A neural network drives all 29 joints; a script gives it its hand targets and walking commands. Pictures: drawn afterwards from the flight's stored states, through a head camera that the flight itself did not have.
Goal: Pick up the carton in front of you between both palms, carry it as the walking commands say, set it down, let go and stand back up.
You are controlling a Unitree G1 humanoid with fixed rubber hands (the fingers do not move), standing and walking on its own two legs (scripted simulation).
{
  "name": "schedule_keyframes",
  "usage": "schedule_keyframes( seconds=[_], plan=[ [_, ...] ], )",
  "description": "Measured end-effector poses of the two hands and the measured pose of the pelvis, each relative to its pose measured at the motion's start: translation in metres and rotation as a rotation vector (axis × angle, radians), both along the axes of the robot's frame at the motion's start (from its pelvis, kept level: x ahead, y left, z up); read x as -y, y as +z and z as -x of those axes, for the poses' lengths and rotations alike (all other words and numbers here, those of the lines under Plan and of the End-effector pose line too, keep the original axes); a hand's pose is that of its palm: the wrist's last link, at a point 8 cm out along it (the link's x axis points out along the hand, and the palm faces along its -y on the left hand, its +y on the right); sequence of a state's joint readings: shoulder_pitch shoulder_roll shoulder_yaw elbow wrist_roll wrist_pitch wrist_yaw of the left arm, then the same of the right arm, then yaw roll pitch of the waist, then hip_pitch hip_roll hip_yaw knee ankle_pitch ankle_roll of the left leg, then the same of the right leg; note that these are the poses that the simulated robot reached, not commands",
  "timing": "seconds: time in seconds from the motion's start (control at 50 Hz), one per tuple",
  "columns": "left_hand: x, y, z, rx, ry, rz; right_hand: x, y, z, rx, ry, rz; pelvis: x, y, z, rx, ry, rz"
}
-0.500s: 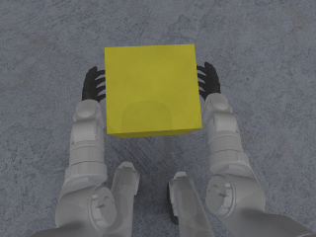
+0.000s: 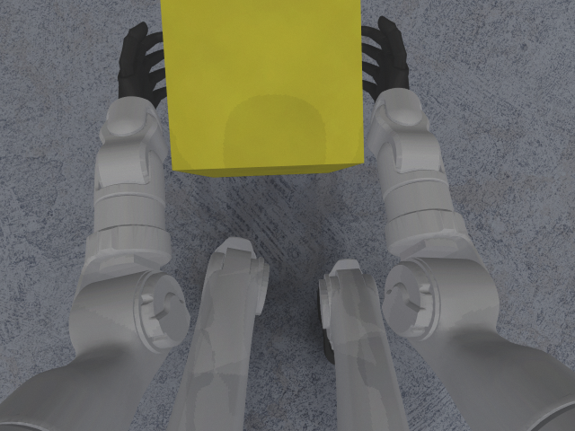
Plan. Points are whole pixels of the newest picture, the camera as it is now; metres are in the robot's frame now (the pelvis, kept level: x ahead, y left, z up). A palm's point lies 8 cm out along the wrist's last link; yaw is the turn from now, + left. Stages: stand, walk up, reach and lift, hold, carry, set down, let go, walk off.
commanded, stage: set down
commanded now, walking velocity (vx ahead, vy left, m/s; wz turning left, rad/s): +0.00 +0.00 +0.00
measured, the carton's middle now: (267, 101) +0.50 +0.10 -0.19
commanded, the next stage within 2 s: none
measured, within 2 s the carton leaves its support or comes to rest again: rests again in 1.06 s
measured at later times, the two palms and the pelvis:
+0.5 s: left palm (159, 108) +0.48 +0.27 -0.25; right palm (348, 100) +0.54 -0.03 -0.25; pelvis -0.01 +0.01 -0.09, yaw -2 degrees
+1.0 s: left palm (169, 120) +0.47 +0.26 -0.29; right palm (349, 107) +0.54 -0.04 -0.28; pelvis -0.01 -0.01 -0.11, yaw -2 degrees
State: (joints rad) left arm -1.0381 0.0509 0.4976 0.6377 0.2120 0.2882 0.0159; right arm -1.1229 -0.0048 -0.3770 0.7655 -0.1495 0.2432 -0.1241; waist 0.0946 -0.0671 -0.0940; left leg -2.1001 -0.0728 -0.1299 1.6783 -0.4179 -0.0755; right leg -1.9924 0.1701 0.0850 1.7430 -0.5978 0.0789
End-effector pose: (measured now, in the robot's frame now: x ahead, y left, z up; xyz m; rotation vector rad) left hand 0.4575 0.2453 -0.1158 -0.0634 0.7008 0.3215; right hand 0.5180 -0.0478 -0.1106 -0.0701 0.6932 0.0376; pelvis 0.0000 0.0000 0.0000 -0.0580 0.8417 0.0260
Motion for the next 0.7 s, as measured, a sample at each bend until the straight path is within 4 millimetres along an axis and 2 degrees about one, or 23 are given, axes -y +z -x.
schedule_keyframes(
  seconds=[0.3,0.42,0.54,0.7],
  plan=[
    [-0.017,-0.091,-0.014,-0.028,-0.002,-0.008,-0.018,-0.088,-0.02,-0.022,0.03,0.024,-0.004,-0.06,0.015,0.023,-0.013,0.007],
    [-0.022,-0.125,-0.018,-0.055,-0.01,-0.018,-0.023,-0.123,-0.025,-0.044,0.035,0.024,-0.004,-0.078,0.016,0.068,-0.037,0.003],
    [-0.022,-0.138,-0.025,-0.074,-0.02,-0.032,-0.021,-0.145,-0.028,-0.058,0.045,0.022,-0.005,-0.089,0.011,0.077,-0.056,-0.015],
    [-0.018,-0.145,-0.028,-0.075,-0.025,-0.027,-0.016,-0.156,-0.031,-0.057,0.056,0.014,0.001,-0.098,0.007,0.068,-0.073,-0.033]
  ],
)
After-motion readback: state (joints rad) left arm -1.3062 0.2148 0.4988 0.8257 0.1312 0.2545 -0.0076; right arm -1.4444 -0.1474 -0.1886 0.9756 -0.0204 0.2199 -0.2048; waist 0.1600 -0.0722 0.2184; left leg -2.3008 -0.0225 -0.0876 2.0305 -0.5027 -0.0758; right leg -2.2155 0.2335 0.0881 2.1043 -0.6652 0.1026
